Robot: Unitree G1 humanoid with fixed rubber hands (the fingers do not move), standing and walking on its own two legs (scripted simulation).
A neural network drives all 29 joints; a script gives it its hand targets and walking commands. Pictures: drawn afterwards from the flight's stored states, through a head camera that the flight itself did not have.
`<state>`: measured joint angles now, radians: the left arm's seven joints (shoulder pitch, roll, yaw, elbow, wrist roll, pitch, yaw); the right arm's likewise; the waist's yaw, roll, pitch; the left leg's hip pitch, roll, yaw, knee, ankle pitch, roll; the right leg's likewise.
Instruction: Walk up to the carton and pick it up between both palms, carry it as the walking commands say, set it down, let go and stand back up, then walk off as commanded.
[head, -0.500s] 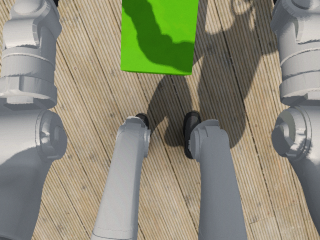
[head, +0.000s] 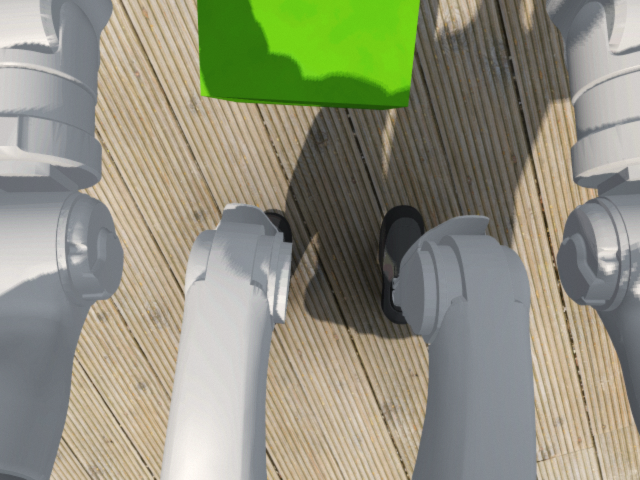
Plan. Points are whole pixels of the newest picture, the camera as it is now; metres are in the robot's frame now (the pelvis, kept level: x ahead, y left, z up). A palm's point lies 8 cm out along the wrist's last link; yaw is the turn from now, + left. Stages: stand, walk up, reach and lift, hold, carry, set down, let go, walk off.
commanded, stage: reach and lift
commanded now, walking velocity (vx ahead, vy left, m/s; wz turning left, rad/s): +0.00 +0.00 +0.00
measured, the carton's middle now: out of the picture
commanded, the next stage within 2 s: none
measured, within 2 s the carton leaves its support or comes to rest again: neither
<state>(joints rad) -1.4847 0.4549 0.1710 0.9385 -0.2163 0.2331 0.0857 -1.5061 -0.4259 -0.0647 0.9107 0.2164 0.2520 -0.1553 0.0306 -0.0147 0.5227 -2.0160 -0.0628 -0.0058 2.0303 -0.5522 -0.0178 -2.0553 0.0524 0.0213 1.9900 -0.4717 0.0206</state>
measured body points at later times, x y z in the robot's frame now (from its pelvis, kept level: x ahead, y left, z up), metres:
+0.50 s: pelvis +0.02 +0.01 -0.07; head +0.39 +0.02 +0.16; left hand +0.56 +0.21 -0.27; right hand +0.58 -0.17 -0.26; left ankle +0.13 +0.11 -0.39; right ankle +0.15 -0.12 -0.39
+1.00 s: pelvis +0.02 +0.00 -0.08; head +0.39 +0.01 +0.15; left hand +0.56 +0.21 -0.27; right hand +0.59 -0.16 -0.26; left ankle +0.13 +0.11 -0.39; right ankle +0.15 -0.12 -0.39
